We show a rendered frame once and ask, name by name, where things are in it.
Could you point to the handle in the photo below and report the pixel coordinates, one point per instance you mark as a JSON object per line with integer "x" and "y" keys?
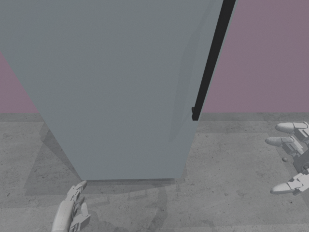
{"x": 223, "y": 20}

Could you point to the right robot hand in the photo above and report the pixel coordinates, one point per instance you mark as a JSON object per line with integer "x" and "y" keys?
{"x": 291, "y": 146}

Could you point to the left robot hand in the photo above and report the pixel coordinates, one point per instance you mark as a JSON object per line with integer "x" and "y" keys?
{"x": 68, "y": 208}

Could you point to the fridge door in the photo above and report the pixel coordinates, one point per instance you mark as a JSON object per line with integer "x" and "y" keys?
{"x": 114, "y": 80}

